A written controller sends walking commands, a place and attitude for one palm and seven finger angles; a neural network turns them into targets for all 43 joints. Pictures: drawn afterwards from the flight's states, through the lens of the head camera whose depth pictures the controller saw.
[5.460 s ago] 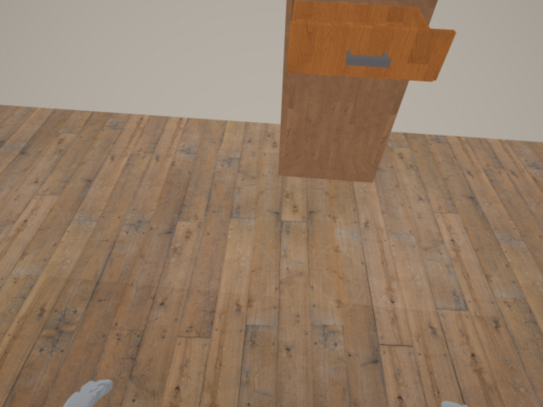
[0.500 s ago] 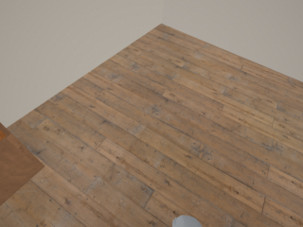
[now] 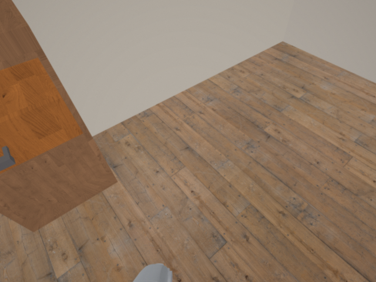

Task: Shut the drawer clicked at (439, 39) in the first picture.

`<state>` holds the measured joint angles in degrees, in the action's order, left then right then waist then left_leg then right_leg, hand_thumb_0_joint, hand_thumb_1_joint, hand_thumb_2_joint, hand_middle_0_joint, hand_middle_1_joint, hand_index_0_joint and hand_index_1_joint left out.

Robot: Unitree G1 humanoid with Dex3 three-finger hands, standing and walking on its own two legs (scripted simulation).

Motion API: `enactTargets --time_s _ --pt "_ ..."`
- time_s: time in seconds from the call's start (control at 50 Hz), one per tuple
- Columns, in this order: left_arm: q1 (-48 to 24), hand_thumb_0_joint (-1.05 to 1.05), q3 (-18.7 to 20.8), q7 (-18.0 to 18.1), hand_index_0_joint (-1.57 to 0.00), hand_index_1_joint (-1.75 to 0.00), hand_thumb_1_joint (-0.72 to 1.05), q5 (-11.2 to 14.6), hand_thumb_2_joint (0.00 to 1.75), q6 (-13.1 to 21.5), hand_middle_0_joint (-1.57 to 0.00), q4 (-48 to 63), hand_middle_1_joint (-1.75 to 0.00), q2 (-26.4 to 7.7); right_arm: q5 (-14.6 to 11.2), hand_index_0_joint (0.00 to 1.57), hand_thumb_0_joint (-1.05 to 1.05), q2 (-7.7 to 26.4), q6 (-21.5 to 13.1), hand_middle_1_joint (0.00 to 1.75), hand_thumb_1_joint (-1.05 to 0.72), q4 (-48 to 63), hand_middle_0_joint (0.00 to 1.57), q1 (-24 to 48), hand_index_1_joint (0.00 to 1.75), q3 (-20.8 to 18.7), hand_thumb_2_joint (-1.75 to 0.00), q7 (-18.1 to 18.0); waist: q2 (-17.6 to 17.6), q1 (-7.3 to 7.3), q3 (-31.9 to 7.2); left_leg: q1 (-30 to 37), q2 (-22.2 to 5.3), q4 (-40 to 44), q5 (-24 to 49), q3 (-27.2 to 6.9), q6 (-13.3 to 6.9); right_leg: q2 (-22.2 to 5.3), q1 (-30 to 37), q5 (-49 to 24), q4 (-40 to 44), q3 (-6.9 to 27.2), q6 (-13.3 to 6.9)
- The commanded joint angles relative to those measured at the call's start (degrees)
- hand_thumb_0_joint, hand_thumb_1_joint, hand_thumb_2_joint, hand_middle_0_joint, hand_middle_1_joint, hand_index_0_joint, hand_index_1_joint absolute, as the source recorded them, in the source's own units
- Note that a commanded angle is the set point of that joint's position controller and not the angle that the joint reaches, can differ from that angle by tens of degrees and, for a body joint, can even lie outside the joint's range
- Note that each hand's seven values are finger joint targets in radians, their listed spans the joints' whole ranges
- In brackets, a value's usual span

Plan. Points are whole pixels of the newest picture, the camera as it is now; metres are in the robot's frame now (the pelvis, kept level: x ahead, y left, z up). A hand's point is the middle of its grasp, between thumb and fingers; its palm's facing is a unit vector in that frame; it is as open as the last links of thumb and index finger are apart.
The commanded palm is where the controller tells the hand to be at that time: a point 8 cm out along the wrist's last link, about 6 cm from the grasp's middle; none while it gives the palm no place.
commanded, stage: turn to face it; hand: left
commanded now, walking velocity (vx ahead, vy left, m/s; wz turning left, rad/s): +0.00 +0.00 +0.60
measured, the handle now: out of the picture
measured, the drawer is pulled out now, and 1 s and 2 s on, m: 0.29 0.29 0.29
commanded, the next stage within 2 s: take the last steps up to it in 0.92 s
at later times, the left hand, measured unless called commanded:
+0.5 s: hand out of the picture +0.03 +0.28 -0.16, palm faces +0.32 -0.91 -0.26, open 7.4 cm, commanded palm none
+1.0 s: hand out of the picture -0.07 +0.19 -0.16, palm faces +0.55 -0.80 -0.26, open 7.4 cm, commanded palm none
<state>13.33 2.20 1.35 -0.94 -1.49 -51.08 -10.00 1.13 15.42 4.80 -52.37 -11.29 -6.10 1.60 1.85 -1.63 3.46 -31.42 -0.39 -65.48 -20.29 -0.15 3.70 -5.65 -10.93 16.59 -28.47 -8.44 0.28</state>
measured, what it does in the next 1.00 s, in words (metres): steps on the spot, turning left: left foot, then right foot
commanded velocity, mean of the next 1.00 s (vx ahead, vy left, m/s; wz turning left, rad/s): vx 0.00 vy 0.00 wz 0.47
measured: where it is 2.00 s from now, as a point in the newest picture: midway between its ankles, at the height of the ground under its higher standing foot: outside the picture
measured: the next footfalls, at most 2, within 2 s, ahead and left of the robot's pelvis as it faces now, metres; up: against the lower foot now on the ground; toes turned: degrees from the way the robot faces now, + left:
left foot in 0.20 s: +0.01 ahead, +0.16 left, +0.00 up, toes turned +13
right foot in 0.66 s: +0.08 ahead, -0.07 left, +0.00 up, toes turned +20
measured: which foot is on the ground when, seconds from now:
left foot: up 0.00-0.18, down 0.20-0.66, up 0.68-1.00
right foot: down 0.00-0.22, up 0.24-0.64, down 0.66-1.00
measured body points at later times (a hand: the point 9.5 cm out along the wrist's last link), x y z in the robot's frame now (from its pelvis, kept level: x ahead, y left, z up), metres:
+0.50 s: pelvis +0.00 +0.04 +0.00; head +0.03 +0.07 +0.45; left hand +0.02 +0.33 -0.14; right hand +0.15 -0.18 -0.14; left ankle -0.03 +0.15 -0.74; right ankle +0.03 -0.11 -0.68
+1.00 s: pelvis +0.00 +0.00 +0.00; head +0.03 +0.00 +0.45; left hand -0.10 +0.23 -0.13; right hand +0.19 -0.19 -0.16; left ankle -0.11 +0.12 -0.68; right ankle +0.05 -0.09 -0.74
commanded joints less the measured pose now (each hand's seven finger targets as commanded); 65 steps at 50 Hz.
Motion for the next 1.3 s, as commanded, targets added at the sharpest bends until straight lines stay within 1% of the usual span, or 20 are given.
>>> enactTargets --time_s 0.0,0.1,0.16,0.2,0.22,0.32,0.5,0.58,0.6,0.64,0.7,0.76,1.0,1.06,1.08,1.1,1.12,1.14,1.2,1.28 --pt "2.32 0.0 3.19 0.61 -0.2 -0.3 0.9 -0.62 0.9 1.76 -0.2 3.38 -0.3 -12.86 -0.05 0.2 0.0 2.68 -1.44 0.3 -0.9 5.46 0.2 6.26 0.3 0.07 -0.9 0.36 -12.17 3.57 -1.41 -1.65 -1.72 8.03 -3.15 2.66 1.29 -13.88 5.46 -17.02 9.34 7.31 -6.72" --pt "3.6 0.0 4.25 0.36 -0.2 -0.3 0.9 -0.96 0.9 1.28 -0.2 2.57 -0.3 -15.47 -0.6 0.2 0.0 2.08 -2.53 0.3 -0.9 6.02 0.2 6.81 0.3 1.05 -0.9 0.24 -16.58 4.72 -5.02 7.16 -0.95 23.34 -5.26 6.25 -0.03 -15.83 7.82 -28.39 3.42 4.5 -6.46" --pt "2.91 0.0 4.29 0.03 -0.2 -0.3 0.9 0.0 0.9 0.69 -0.2 2.59 -0.3 -14.7 -0.38 0.2 0.0 5.47 -3.62 0.3 -0.9 4.16 0.2 -0.42 0.3 0.28 -0.9 0.07 -8.61 0.89 -9.79 23.35 -1.23 42.4 12.02 4.9 -1.55 -13.23 1.93 -24.21 -10.74 -1.3 -0.46" --pt "-1.1 0.0 2.57 -0.44 -0.2 -0.3 0.9 0.32 0.9 0.35 -0.2 6.8 -0.3 -8.44 -0.63 0.2 0.0 16.34 -4.14 0.3 -0.9 2.73 0.2 -8.15 0.3 -2.43 -0.9 -0.97 16.57 -3.7 -13.37 38.34 -24.05 42.7 54.78 -22.68 -14.31 -1.83 -24.12 22.93 -32.59 0.97 6.21" --pt "-4.15 0.0 2.59 -0.08 -0.2 -0.3 0.9 -0.07 0.9 -0.18 -0.2 7.38 -0.3 -10.02 -0.58 0.2 0.0 15.59 -3.73 0.3 -0.9 1.51 0.2 -10.45 0.3 -2.02 -0.9 -1.11 9.11 -4.44 -12.62 36.17 -24.11 40.78 52.97 -17.7 -16.17 -2.96 -23.42 20.52 -37.1 5.02 4.97" --pt "-2.55 0.0 3.32 -0.84 -0.2 -0.3 0.9 0.27 0.9 -0.17 -0.2 3.85 -0.3 -9.38 -0.07 0.2 0.0 9.62 -4.4 0.3 -0.9 4.26 0.2 1.25 0.3 -0.01 -0.9 -2.23 7.4 0.72 -7.15 25.37 -12.36 42.62 39.57 -10.82 -11.89 -1.08 -20.57 7.47 -38.02 7.54 5.53" --pt "-6.88 0.0 2.71 -0.23 -0.2 -0.3 0.9 0.63 0.9 -0.11 -0.2 6.36 -0.3 -8.4 0.37 0.2 0.0 9.8 -3.65 0.3 -0.9 3.96 0.2 -1.35 0.3 -0.61 -0.9 -2.03 7.8 -0.64 -5.64 23.12 -11.44 43.2 32.21 -19.4 -13.74 2.7 -14.75 8.82 -20.55 8.24 5.39" --pt "-1.4 0.0 2.73 0.08 -0.2 -0.3 0.9 0.98 0.9 0.69 -0.2 5.31 -0.3 -8.67 0.16 0.2 0.0 9.27 -3.26 0.3 -0.9 4.77 0.2 1.35 0.3 -0.77 -0.9 -1.9 7.46 2.1 -7.31 16.5 -8.96 38.75 30.93 -20.8 -11.78 5.08 -1.46 0.82 -4.93 7.17 4.25" --pt "1.57 0.0 3.06 0.28 -0.2 -0.3 0.9 0.9 0.9 1.27 -0.2 4.69 -0.3 -9.81 -0.26 0.2 0.0 8.21 -3.25 0.3 -0.9 5.18 0.2 1.75 0.3 -0.58 -0.9 -1.81 4.18 3.83 -8.12 11.56 -6.66 35.15 24.13 -19.52 -9.43 3.29 6.12 -5.55 4.04 8.21 4.13" --pt "2.96 0.0 4.43 0.82 -0.2 -0.3 0.9 -0.47 0.9 2.12 -0.2 5.13 -0.3 -18.73 -0.64 0.2 0.0 2.73 -3.32 0.3 -0.9 6.86 0.2 0.14 0.3 0.21 -0.9 -1.49 -20.8 4.27 -8.02 -3.79 5.89 11.54 -14.21 -4.01 -1.25 -22.19 11.99 -15.28 12.94 31.89 -5.77" --pt "-5.07 0.0 3.15 0.86 -0.2 -0.3 0.9 0.09 0.9 1.77 -0.2 6.9 -0.3 -13.03 0.29 0.2 0.0 5.0 -1.61 0.3 -0.9 3.43 0.2 -1.01 0.3 -0.71 -0.9 -0.82 -12.82 0.6 -1.8 -0.38 0.98 -4.77 -5.49 -5.91 -1.72 -14.89 -2.92 -2.07 14.81 21.22 -6.73" --pt "-5.19 0.0 2.28 0.74 -0.2 -0.3 0.9 0.06 0.9 2.25 -0.2 6.63 -0.3 -10.21 0.3 0.2 0.0 3.7 -1.5 0.3 -0.9 1.87 0.2 -2.55 0.3 -0.07 -0.9 -0.27 -11.95 -0.18 -1.24 -0.24 -0.28 -5.52 0.29 -2.89 -0.5 -10.83 -1.02 -11.77 11.86 11.32 -5.82" --pt "6.39 0.0 3.29 0.7 -0.2 -0.3 0.9 -1.01 0.9 2.0 -0.2 -0.29 -0.3 -13.44 -0.81 0.2 0.0 0.45 -2.49 0.3 -0.9 1.41 0.2 4.46 0.3 2.46 -0.9 -1.11 -13.8 4.82 -6.03 9.69 -0.01 21.9 -6.79 3.11 -1.0 -13.76 8.38 -33.12 6.11 8.73 -9.03" --pt "4.57 0.0 3.07 0.33 -0.2 -0.3 0.9 -0.42 0.9 1.87 -0.2 -2.01 -0.3 -12.82 -0.42 0.2 0.0 0.25 -3.94 0.3 -0.9 -1.03 0.2 -2.05 0.3 2.98 -0.9 -1.39 -12.19 1.61 -7.85 22.38 0.72 37.72 3.53 5.11 -2.31 -11.59 2.81 -14.94 4.05 6.19 -4.87" --pt "4.47 0.0 2.58 -0.05 -0.2 -0.3 0.9 0.1 0.9 1.61 -0.2 -2.2 -0.3 -11.01 -0.28 0.2 0.0 2.16 -4.71 0.3 -0.9 -1.92 0.2 -4.25 0.3 2.64 -0.9 -1.42 -6.14 0.5 -8.11 29.86 -1.23 44.17 5.65 2.35 -3.34 -8.9 -3.56 -3.79 -0.56 4.0 -2.31" --pt "4.75 0.0 1.83 -0.61 -0.2 -0.3 0.9 0.45 0.9 1.33 -0.2 -1.44 -0.3 -7.52 0.39 0.2 0.0 7.71 -5.23 0.3 -0.9 -2.5 0.2 -7.26 0.3 1.42 -0.9 -1.72 9.5 -1.16 -7.88 36.08 -13.39 48.74 1.84 -14.73 -8.07 -1.89 -16.47 10.3 -11.87 -0.68 1.19" --pt "2.38 0.0 0.91 -0.72 -0.2 -0.3 0.9 -0.36 0.9 1.31 -0.2 0.58 -0.3 -5.68 0.41 0.2 0.0 11.48 -4.9 0.3 -0.9 -2.95 0.2 -11.02 0.3 0.73 -0.9 -1.94 15.85 -2.79 -5.45 36.1 -21.9 53.31 0.04 -25.34 -13.14 1.9 -24.67 19.74 -22.49 0.35 1.97" --pt "-0.51 0.0 1.19 -0.81 -0.2 -0.3 0.9 -0.58 0.9 1.42 -0.2 0.97 -0.3 -6.89 0.59 0.2 0.0 11.46 -4.59 0.3 -0.9 -2.97 0.2 -10.63 0.3 0.85 -0.9 -2.09 10.59 -3.34 -1.49 31.3 -23.68 54.48 -5.18 -25.87 -16.23 0.29 -26.72 18.05 -28.08 4.58 0.75" --pt "1.22 0.0 1.27 -1.73 -0.2 -0.3 0.9 -0.86 0.9 1.6 -0.2 -3.78 -0.3 -6.79 0.15 0.2 0.0 3.61 -6.2 0.3 -0.9 -3.18 0.2 -6.01 0.3 3.28 -0.9 -3.31 8.45 -0.05 4.71 26.17 -14.8 55.76 4.44 -15.35 -11.63 -0.22 -25.69 4.44 -33.38 7.83 0.65" --pt "4.6 0.0 1.11 -1.95 -0.2 -0.3 0.9 -0.53 0.9 1.71 -0.2 -6.66 -0.3 -6.05 -0.49 0.2 0.0 2.29 -7.85 0.3 -0.9 -4.65 0.2 -9.24 0.3 3.37 -0.9 -3.46 4.68 1.17 2.14 29.89 -12.6 54.45 21.66 -7.55 -11.58 0.69 -24.93 -1.69 -35.63 7.15 1.92"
